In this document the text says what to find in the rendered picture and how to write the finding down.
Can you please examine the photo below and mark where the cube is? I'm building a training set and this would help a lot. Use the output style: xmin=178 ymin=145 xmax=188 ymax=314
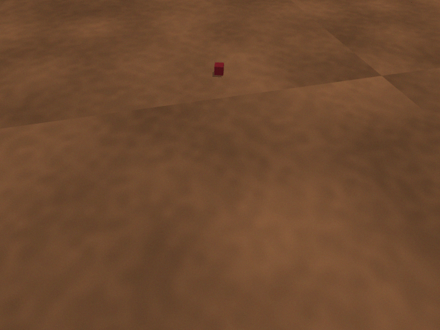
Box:
xmin=214 ymin=63 xmax=224 ymax=76

